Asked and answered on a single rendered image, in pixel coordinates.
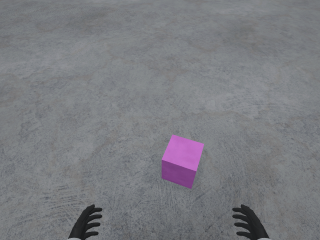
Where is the carton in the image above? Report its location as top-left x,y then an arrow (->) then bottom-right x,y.
161,135 -> 204,189

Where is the left robot hand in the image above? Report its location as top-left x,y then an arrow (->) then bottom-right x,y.
68,204 -> 103,240

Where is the right robot hand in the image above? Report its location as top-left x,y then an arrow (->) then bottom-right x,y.
232,204 -> 269,240

